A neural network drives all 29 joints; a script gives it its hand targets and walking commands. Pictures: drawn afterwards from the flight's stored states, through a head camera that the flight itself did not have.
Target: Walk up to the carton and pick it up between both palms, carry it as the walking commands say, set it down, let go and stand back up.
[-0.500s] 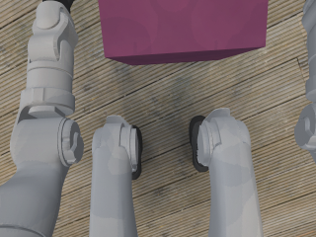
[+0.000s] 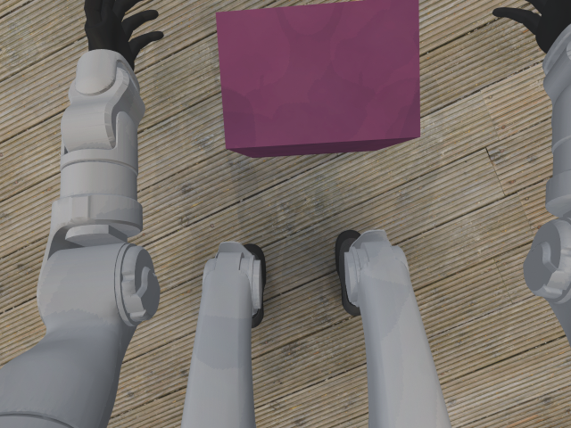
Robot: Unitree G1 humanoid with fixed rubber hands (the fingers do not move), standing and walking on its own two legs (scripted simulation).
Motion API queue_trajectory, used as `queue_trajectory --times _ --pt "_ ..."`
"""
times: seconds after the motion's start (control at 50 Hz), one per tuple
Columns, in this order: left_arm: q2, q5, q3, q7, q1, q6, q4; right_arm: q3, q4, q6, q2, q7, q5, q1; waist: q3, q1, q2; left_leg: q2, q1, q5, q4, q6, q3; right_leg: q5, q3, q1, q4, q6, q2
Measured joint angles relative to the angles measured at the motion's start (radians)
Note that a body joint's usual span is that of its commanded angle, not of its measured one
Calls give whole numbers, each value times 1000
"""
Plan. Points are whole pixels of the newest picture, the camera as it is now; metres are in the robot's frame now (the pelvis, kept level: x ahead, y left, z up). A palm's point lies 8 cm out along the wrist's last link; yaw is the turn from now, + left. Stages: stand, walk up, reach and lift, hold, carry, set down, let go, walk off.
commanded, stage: set down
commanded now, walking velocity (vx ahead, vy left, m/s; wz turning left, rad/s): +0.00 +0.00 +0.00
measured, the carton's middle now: (314, 97) +0.53 -0.05 -0.39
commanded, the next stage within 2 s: let go in 0.56 s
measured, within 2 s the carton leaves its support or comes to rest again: neither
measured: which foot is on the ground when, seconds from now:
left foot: down 0.00-1.00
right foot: down 0.00-1.00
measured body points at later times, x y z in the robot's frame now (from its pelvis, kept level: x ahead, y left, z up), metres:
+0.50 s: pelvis +0.03 +0.00 +0.12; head +0.33 -0.03 +0.45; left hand +0.55 +0.18 +0.02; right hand +0.54 -0.29 +0.03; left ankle +0.09 +0.13 -0.50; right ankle +0.10 -0.12 -0.50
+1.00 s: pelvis +0.07 +0.00 +0.19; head +0.28 -0.01 +0.59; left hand +0.43 +0.22 +0.09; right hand +0.42 -0.27 +0.09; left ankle +0.09 +0.13 -0.50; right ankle +0.10 -0.12 -0.50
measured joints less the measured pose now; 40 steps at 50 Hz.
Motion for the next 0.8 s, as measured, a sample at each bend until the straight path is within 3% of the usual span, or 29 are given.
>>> queue_trajectory --times 0.28,0.54,0.68,0.8 --pt "-36 36 24 -30 70 -2 -16 -30 18 -14 21 32 -34 47 -41 13 -2 10 249 97 -328 7 -5 92 3 253 -328 -1 2" --pt "-90 122 64 -45 125 -51 27 -99 89 -71 84 40 -140 65 -37 15 -5 19 437 166 -554 10 -5 159 7 441 -551 -3 2" --pt "-100 150 37 -36 223 -75 -5 -88 31 -83 125 22 -164 168 -45 3 -9 21 480 165 -587 11 -8 158 5 486 -585 -4 3" --pt "-91 149 -28 -47 407 -75 -94 -30 -81 -79 159 8 -159 366 -56 0 -11 19 588 167 -643 14 -15 156 1 596 -641 -4 0"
